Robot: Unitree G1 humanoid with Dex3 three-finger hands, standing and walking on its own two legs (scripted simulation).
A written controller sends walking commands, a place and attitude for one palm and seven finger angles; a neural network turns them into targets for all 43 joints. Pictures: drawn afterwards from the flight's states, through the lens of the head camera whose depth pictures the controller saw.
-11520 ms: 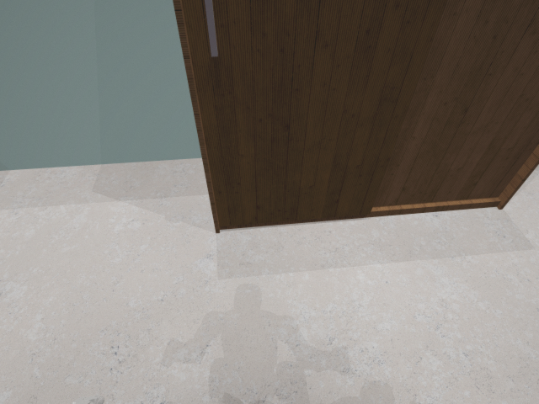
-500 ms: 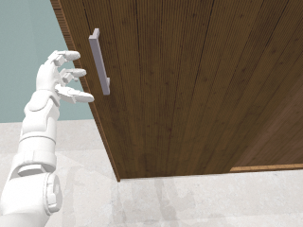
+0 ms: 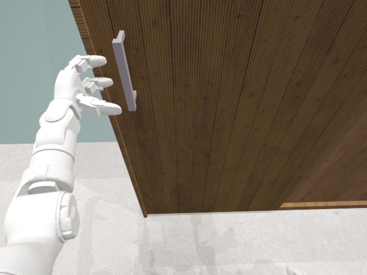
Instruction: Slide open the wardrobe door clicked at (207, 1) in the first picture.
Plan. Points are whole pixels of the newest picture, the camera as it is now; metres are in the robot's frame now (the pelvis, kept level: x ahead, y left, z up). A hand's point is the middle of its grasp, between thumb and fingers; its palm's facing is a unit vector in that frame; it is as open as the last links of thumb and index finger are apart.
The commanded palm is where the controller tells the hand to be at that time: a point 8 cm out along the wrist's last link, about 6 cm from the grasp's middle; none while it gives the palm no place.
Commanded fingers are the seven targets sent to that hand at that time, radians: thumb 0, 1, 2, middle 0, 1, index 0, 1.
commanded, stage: feel for the door with the fingertips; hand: left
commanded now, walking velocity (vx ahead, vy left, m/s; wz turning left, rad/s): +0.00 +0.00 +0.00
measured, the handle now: (127, 73) +0.51 +0.15 +0.18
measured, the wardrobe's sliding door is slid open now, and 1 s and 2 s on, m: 0.00 0.00 0.00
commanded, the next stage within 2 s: slide the fingers in behind the handle in 0.92 s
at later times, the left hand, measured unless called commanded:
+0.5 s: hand (121, 88) +0.45 +0.15 +0.19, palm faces +0.06 -1.00 +0.02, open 14.0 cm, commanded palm +0.43 +0.20 +0.19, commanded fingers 0.00 -0.50 0.30 -0.30 -1.20 -0.30 -1.20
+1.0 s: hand (121, 81) +0.47 +0.15 +0.19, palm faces +0.06 -1.00 +0.02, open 13.8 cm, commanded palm +0.45 +0.20 +0.19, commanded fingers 0.00 -0.50 0.30 -0.30 -1.20 -0.30 -1.20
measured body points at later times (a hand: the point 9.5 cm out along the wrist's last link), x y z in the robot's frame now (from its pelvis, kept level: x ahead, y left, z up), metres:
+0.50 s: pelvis +0.00 +0.00 +0.00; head +0.01 -0.01 +0.45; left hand +0.44 +0.20 +0.19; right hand +0.10 -0.25 -0.11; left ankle -0.01 +0.13 -0.74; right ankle +0.01 -0.13 -0.74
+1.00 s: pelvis +0.00 +0.00 +0.00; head +0.02 -0.01 +0.45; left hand +0.46 +0.21 +0.19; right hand +0.06 -0.26 -0.12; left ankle -0.01 +0.13 -0.74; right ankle +0.01 -0.13 -0.74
